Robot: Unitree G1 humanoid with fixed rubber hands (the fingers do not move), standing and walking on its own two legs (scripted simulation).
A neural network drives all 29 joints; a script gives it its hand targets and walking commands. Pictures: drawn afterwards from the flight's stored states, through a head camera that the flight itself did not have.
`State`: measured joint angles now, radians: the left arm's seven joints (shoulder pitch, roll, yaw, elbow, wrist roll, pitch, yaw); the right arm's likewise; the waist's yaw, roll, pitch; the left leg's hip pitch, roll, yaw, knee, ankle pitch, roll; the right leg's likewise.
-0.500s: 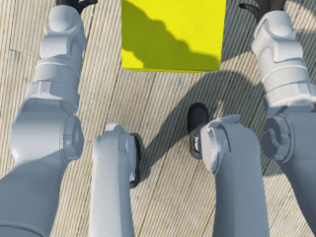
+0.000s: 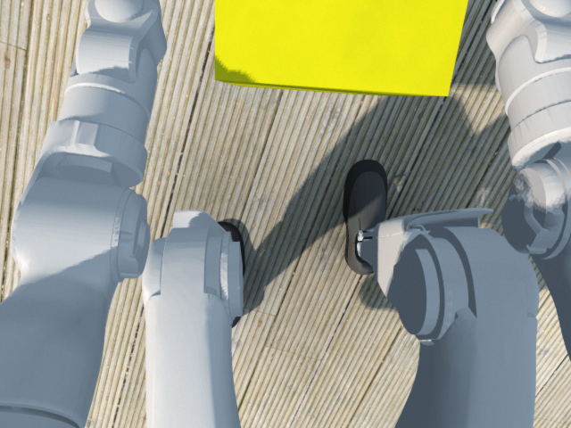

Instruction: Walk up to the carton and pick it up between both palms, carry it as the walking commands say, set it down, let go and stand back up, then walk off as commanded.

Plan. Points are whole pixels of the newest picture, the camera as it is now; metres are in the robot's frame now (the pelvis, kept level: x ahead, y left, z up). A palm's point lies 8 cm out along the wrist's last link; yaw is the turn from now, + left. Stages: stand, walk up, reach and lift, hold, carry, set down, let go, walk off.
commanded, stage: reach and lift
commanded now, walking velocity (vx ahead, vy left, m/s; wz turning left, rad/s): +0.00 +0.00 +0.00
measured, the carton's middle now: out of the picture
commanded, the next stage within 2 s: none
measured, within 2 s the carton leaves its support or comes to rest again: leaves its support in 1.34 s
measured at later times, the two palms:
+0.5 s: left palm out of the picture +0.56 +0.09 -0.18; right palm out of the picture +0.52 -0.23 -0.18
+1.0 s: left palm out of the picture +0.56 +0.08 -0.18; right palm out of the picture +0.53 -0.22 -0.18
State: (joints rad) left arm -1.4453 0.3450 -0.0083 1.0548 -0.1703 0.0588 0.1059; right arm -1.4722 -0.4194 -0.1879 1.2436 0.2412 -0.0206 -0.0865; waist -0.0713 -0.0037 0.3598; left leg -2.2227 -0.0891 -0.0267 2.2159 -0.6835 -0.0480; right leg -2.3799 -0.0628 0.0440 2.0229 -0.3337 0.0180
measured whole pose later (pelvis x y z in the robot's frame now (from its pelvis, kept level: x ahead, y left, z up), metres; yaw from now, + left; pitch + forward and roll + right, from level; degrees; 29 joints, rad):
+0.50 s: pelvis +0.00 +0.00 +0.01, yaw +0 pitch +39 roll +1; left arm -1.51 0.31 -0.02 1.13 -0.19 0.05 0.11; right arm -1.51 -0.36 -0.15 1.27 0.23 -0.03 -0.11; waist -0.07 0.01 0.35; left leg -2.21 -0.08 -0.03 2.19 -0.67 -0.05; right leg -2.37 -0.06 0.04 2.00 -0.32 0.01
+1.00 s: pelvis +0.00 +0.00 -0.01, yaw +1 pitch +39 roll +1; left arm -1.52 0.22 0.15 1.12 -0.03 0.11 0.10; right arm -1.51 -0.35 -0.22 1.24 0.14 0.05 -0.10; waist -0.08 0.01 0.33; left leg -2.24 -0.10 -0.02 2.23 -0.68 -0.05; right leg -2.40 -0.07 0.05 2.04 -0.33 0.02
